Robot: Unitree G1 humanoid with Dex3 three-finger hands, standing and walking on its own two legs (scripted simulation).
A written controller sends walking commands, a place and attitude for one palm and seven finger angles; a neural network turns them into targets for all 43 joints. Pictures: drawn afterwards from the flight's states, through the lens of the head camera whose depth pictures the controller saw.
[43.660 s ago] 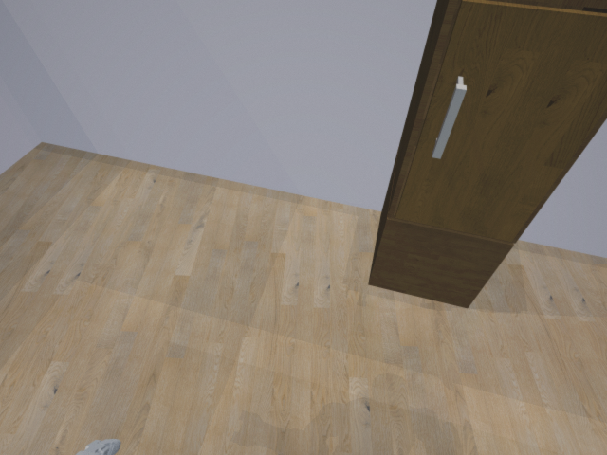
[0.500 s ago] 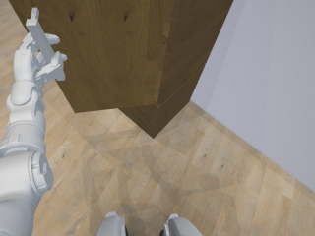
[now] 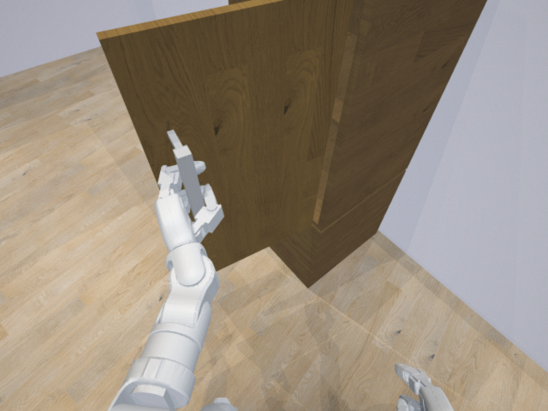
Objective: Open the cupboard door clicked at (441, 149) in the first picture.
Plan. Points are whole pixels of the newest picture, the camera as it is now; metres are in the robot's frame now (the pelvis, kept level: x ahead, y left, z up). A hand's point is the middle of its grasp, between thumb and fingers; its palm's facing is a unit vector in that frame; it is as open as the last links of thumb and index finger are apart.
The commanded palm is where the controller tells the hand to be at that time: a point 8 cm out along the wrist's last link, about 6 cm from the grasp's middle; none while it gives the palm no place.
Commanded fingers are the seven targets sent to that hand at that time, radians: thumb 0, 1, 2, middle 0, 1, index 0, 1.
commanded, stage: pull the door open along its arc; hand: left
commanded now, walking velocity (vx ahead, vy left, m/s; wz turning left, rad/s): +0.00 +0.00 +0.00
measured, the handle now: (189, 183) +0.44 +0.15 +0.08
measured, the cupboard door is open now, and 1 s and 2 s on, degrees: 80 100 99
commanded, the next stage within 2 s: open thumb and fingers to let go in 0.88 s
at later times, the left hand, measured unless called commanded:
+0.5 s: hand (217, 207) +0.39 +0.10 +0.07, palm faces +0.44 -0.90 -0.01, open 5.9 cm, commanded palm +0.33 +0.13 +0.07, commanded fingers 0.00 0.90 0.90 -0.40 -1.35 -0.40 -1.35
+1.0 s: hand (263, 247) +0.33 +0.03 +0.07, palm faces +0.29 -0.95 -0.04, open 6.0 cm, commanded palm +0.29 +0.07 +0.07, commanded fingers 0.00 0.76 0.84 -0.39 -1.34 -0.39 -1.34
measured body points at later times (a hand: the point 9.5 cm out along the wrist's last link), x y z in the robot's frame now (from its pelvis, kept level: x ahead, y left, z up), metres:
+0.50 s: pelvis -0.02 -0.03 +0.00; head +0.03 -0.04 +0.45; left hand +0.37 +0.14 +0.08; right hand +0.04 -0.28 -0.13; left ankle +0.02 +0.12 -0.69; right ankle -0.04 -0.11 -0.69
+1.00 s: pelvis +0.01 -0.02 +0.01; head +0.04 -0.03 +0.46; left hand +0.31 +0.08 +0.08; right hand +0.21 -0.22 -0.08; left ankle +0.02 +0.12 -0.69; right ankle -0.04 -0.11 -0.69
